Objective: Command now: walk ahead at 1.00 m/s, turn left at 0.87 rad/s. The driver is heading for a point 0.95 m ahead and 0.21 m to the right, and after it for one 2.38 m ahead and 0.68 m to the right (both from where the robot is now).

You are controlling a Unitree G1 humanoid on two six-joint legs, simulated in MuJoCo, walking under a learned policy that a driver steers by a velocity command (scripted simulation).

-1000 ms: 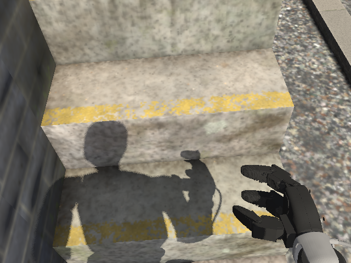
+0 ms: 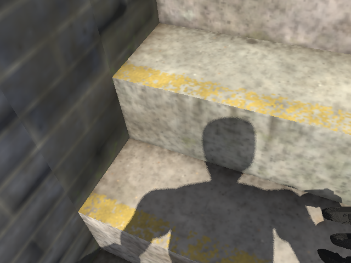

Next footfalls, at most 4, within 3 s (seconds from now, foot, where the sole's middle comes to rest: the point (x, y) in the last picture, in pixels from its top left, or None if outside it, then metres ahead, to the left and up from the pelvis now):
none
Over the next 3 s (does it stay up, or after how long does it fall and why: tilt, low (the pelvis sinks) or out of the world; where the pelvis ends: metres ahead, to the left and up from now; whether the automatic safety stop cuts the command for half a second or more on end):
falls after 0.32 s (tilt)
